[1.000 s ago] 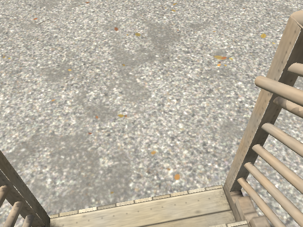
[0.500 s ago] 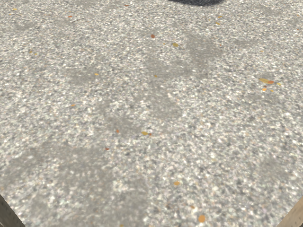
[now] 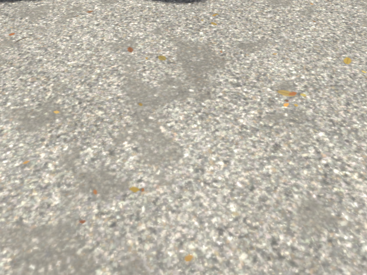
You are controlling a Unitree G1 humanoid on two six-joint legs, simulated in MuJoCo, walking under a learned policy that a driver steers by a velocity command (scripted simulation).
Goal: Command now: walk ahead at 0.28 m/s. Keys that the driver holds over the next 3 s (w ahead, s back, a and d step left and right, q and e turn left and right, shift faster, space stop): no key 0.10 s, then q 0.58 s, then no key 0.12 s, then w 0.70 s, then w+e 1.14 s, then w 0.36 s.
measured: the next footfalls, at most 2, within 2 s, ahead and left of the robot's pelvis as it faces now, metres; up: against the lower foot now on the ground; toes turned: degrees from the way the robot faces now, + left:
right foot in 0.06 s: +0.18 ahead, -0.10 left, -0.17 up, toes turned -5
left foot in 0.56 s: +0.16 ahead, +0.11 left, -0.17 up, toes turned +14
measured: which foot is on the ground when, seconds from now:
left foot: down 0.00-0.06, up 0.08-0.54, down 0.56-1.00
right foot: up 0.00-0.04, down 0.06-0.56, up 0.58-0.98, down 1.00-1.00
